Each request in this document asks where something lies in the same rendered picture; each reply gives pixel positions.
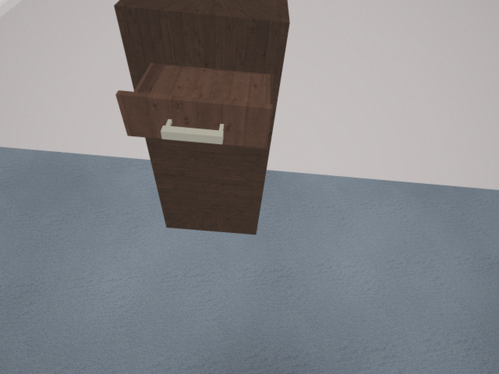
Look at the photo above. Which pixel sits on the cabinet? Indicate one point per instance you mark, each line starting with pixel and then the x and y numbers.
pixel 207 186

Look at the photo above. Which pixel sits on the handle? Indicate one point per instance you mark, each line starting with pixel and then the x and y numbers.
pixel 192 134

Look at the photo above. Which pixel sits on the drawer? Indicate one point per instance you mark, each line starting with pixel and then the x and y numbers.
pixel 200 98

